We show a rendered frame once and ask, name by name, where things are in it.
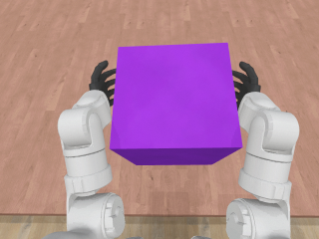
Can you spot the right robot upper arm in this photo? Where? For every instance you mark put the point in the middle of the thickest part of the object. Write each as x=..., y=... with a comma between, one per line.
x=248, y=218

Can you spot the left robot upper arm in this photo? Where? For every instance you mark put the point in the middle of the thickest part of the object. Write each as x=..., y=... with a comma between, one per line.
x=97, y=216

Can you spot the right robot forearm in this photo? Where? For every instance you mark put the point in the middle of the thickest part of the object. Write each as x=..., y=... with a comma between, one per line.
x=272, y=136

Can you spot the left robot forearm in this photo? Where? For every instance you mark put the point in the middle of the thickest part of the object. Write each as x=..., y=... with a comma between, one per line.
x=82, y=139

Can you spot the carton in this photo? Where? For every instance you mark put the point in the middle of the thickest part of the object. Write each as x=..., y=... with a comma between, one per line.
x=175, y=105

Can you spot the left robot hand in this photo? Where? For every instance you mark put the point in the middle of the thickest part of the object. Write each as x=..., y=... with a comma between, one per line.
x=98, y=80

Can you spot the right robot hand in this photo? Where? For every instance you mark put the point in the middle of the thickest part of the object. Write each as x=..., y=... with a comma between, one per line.
x=250, y=82

